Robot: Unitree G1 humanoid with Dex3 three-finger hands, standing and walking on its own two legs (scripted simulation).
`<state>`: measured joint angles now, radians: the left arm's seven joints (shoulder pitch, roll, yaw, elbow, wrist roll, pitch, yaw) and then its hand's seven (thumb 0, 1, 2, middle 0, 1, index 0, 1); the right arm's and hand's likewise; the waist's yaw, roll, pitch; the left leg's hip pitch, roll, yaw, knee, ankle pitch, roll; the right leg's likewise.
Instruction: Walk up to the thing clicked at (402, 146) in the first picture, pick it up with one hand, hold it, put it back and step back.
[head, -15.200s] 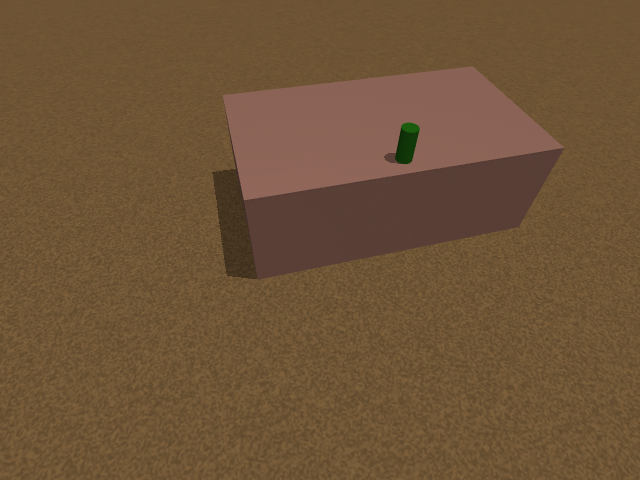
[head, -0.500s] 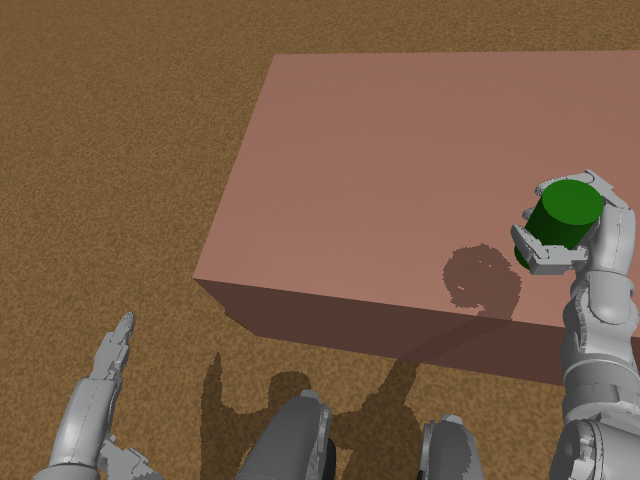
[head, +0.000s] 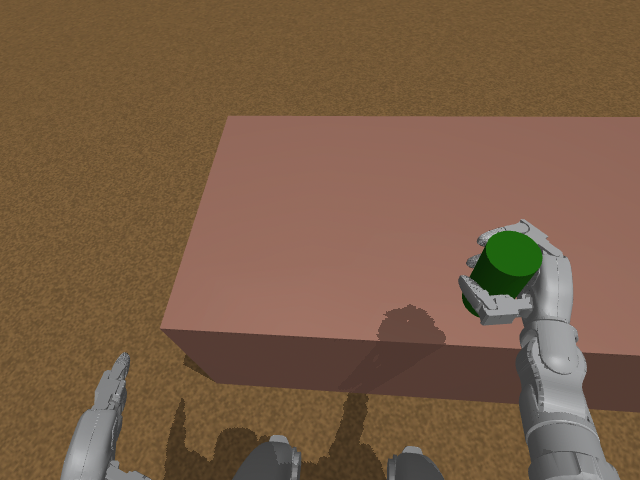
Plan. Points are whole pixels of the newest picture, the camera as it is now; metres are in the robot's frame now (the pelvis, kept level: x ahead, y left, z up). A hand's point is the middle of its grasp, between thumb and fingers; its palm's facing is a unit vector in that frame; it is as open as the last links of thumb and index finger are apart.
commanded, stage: lift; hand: right
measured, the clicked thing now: (497, 278) +0.38 -0.18 +0.02
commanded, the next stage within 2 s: hold in 0.58 s
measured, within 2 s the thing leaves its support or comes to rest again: neither
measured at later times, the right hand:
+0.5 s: hand (511, 276) +0.36 -0.18 +0.06, palm faces +0.15 +0.99 -0.01, open 8.3 cm
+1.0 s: hand (516, 277) +0.34 -0.18 +0.08, palm faces +0.13 +0.99 -0.02, open 8.3 cm
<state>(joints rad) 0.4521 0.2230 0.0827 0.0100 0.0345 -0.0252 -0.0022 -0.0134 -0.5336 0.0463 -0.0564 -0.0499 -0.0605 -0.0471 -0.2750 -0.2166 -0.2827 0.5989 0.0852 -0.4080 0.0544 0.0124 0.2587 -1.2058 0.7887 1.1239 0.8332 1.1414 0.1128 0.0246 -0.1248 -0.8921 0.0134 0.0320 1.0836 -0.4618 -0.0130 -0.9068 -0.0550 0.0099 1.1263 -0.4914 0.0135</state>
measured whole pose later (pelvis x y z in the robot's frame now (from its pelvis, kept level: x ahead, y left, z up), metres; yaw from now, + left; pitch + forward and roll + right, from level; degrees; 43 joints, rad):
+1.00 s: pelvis +0.02 +0.00 +0.04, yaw +0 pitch +9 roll +1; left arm 0.38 0.21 0.10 0.22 0.00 0.00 0.03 -0.01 -0.52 0.04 -0.05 -0.05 -0.06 -0.04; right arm -0.08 -0.18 -0.17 0.36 0.13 -0.34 0.03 0.01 0.26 -1.21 0.79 1.12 0.84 1.14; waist 0.05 0.01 -0.07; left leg -0.63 0.03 0.02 0.89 -0.41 -0.02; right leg -0.64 -0.04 -0.01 0.92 -0.43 0.01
